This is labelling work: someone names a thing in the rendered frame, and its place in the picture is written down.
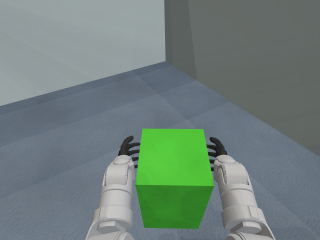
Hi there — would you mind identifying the left robot hand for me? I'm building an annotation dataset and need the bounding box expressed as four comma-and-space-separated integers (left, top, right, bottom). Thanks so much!
118, 136, 141, 169

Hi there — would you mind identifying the robot right forearm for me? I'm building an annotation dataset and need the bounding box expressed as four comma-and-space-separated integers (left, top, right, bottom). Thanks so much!
213, 155, 276, 240

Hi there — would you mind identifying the robot left forearm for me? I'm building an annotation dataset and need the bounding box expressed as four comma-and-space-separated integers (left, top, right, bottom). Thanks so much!
85, 155, 135, 240

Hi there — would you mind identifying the carton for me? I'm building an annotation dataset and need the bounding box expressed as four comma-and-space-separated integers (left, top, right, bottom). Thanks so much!
135, 128, 214, 229

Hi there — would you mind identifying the left robot upper arm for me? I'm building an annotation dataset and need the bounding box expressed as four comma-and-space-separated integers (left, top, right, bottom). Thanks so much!
88, 230, 134, 240

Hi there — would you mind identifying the right robot hand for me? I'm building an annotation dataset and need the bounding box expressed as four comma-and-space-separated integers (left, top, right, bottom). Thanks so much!
206, 137, 227, 171

